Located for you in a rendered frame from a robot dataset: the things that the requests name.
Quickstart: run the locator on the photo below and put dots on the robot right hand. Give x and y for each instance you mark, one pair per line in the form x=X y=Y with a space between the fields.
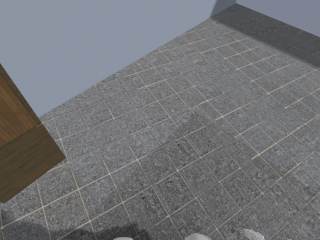
x=252 y=235

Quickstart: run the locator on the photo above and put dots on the cupboard door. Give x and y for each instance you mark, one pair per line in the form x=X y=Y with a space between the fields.
x=14 y=118

